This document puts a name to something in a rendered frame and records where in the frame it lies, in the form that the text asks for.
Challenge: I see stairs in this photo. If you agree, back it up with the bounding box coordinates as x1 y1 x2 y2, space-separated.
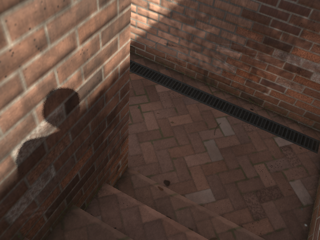
23 167 265 240

